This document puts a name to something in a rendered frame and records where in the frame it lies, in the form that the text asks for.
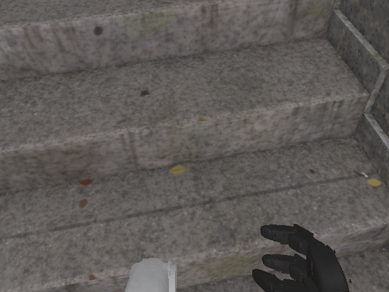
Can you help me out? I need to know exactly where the robot left thigh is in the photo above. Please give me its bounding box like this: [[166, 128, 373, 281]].
[[125, 258, 177, 292]]

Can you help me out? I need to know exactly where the robot right hand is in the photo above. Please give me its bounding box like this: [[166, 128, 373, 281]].
[[252, 224, 351, 292]]

